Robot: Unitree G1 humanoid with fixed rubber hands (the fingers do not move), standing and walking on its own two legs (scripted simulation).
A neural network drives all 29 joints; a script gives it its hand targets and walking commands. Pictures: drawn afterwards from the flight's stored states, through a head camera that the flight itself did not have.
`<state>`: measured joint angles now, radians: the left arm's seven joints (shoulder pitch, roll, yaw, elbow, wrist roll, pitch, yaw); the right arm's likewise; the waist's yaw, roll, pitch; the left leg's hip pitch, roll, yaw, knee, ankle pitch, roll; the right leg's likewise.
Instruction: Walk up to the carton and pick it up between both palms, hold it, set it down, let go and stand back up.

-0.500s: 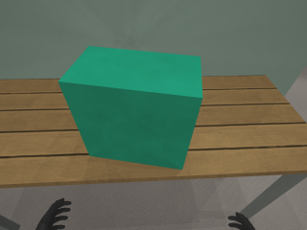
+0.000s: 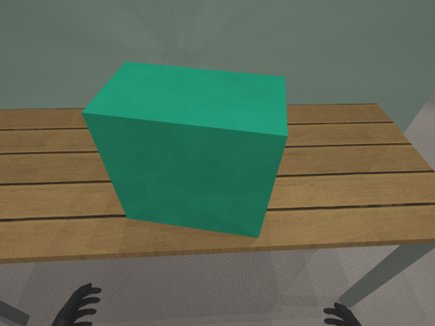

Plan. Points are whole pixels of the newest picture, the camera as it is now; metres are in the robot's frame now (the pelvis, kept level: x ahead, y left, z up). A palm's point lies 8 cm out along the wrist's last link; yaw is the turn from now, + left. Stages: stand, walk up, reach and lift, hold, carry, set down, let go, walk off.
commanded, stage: stand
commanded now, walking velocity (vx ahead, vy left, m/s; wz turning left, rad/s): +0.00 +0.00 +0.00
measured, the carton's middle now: (196, 155) +0.44 +0.06 +0.09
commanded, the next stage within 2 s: none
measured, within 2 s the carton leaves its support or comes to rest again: neither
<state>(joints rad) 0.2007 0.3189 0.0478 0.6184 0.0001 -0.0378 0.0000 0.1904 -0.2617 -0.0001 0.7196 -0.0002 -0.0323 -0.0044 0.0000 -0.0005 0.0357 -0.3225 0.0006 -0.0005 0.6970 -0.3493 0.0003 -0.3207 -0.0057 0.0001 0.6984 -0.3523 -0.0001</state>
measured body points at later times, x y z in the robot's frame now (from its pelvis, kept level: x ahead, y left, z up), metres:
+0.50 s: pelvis +0.00 +0.00 +0.00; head +0.00 +0.00 +0.45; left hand +0.16 +0.28 -0.08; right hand +0.14 -0.25 -0.10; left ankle +0.02 +0.12 -0.72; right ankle +0.01 -0.12 -0.72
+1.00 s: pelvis -0.01 +0.00 +0.00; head +0.00 +0.00 +0.45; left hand +0.15 +0.28 -0.08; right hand +0.13 -0.26 -0.11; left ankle +0.02 +0.12 -0.72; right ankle +0.01 -0.12 -0.72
